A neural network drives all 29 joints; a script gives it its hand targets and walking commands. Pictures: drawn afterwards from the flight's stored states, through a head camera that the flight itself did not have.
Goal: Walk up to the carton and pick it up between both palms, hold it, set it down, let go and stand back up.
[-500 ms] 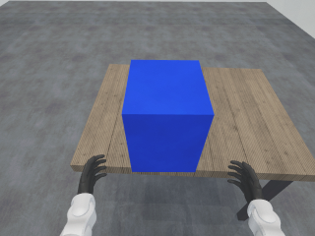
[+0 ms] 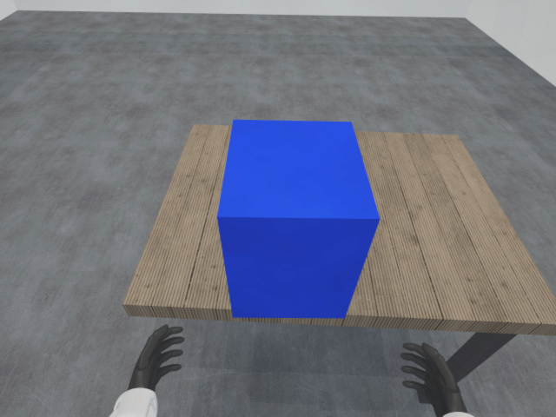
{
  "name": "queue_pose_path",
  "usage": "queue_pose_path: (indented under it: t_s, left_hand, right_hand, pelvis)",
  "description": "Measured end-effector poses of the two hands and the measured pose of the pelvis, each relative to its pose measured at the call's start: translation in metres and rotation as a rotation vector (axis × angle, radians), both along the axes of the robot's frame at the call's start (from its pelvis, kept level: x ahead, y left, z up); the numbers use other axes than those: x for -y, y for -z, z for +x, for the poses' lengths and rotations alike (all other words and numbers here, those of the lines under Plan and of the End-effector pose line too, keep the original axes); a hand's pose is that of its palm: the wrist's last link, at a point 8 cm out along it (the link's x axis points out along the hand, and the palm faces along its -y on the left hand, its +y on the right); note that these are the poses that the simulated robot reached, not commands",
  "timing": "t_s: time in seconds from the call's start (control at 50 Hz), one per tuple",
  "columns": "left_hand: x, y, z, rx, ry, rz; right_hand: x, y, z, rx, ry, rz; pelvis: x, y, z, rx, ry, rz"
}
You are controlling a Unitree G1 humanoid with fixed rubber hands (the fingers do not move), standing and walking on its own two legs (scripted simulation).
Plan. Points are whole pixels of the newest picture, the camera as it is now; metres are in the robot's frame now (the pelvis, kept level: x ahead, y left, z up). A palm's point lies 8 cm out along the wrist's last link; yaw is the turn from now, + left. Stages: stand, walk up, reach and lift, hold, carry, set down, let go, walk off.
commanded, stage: set down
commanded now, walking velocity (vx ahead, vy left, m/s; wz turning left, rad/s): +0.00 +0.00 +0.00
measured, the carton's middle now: (290, 222) +0.45 +0.02 +0.02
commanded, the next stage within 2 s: let go in 0.70 s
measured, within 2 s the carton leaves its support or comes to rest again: neither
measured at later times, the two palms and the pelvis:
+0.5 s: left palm (134, 411) +0.16 +0.23 -0.08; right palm out of the picture +0.15 -0.21 -0.08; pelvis +0.00 +0.01 +0.00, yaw +0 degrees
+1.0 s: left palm (145, 411) +0.16 +0.22 -0.08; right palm out of the picture +0.14 -0.23 -0.08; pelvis -0.01 +0.00 +0.00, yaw +0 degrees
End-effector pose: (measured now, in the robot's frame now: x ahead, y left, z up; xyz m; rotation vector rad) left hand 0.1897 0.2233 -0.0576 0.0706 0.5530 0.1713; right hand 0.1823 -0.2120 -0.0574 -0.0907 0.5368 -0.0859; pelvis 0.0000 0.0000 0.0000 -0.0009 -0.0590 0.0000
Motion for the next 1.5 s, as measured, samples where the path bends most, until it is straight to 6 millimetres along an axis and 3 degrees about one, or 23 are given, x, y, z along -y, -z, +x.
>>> queue_pose_path:
  t_s: [0.56, 0.98, 1.26, 1.36, 1.5]
  left_hand:
    - [-0.011, 0.02, -0.036, -0.255, 0.05, 0.047]
    - [0.002, 0.023, -0.032, -0.267, 0.08, 0.042]
    - [-0.005, 0.026, -0.044, -0.289, 0.084, 0.076]
    - [-0.026, 0.041, -0.072, -0.304, -0.002, 0.073]
    - [-0.048, 0.071, -0.149, -0.488, -0.147, 0.045]
  right_hand:
    - [0.001, 0.02, -0.036, -0.182, -0.009, -0.069]
    - [0.013, 0.021, -0.045, -0.188, 0.001, -0.089]
    - [0.015, 0.031, -0.051, -0.256, -0.006, -0.085]
    - [0.021, 0.054, -0.075, -0.45, -0.034, -0.12]
    - [0.015, 0.066, -0.101, -0.569, -0.073, -0.153]
  pelvis:
    - [-0.007, -0.002, -0.002, 0.017, 0.005, -0.005]
    - [-0.001, 0.0, -0.006, 0.015, 0.007, -0.002]
    - [-0.001, 0.002, -0.008, -0.017, -0.017, -0.005]
    - [0.0, 0.01, -0.009, -0.051, -0.081, -0.025]
    - [-0.005, 0.013, -0.008, -0.064, -0.141, -0.036]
